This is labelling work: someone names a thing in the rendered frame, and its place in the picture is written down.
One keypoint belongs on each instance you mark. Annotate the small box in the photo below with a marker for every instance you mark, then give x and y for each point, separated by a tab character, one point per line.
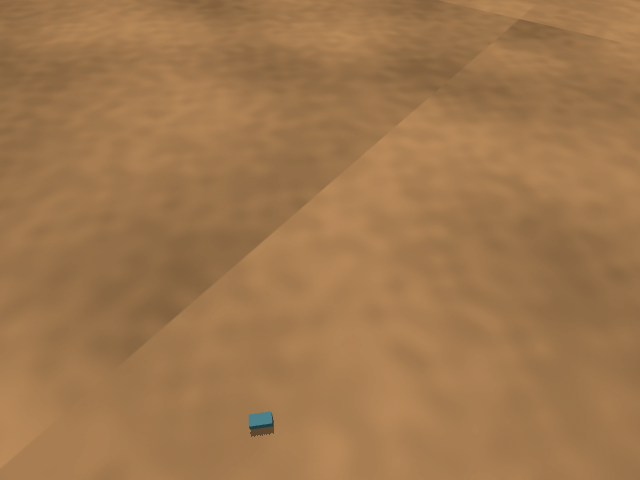
260	420

